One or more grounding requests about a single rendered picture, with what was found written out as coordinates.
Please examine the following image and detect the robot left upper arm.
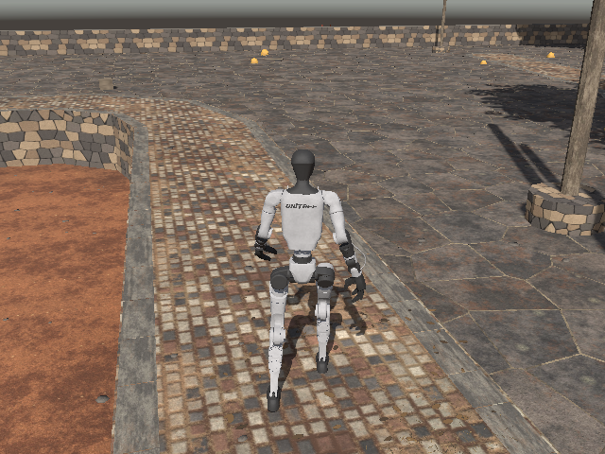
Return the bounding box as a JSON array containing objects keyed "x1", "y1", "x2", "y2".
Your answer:
[{"x1": 258, "y1": 189, "x2": 284, "y2": 239}]

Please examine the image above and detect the left robot hand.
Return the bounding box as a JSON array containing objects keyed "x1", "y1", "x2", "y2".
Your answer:
[{"x1": 255, "y1": 244, "x2": 277, "y2": 261}]

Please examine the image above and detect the right robot forearm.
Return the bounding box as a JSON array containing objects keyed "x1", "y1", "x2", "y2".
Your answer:
[{"x1": 339, "y1": 229, "x2": 362, "y2": 277}]

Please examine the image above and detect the humanoid robot torso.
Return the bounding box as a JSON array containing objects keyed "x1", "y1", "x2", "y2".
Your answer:
[{"x1": 281, "y1": 186, "x2": 325, "y2": 284}]

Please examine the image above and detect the robot right upper arm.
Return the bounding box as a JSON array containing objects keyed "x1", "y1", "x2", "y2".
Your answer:
[{"x1": 322, "y1": 190, "x2": 348, "y2": 245}]

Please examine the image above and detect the left robot forearm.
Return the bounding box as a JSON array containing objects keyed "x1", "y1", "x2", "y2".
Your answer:
[{"x1": 254, "y1": 224, "x2": 268, "y2": 251}]

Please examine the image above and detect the left robot thigh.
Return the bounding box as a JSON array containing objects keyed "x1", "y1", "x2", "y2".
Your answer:
[{"x1": 269, "y1": 266, "x2": 289, "y2": 345}]

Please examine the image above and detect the right robot hand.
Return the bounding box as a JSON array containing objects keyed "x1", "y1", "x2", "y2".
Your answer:
[{"x1": 344, "y1": 273, "x2": 366, "y2": 303}]

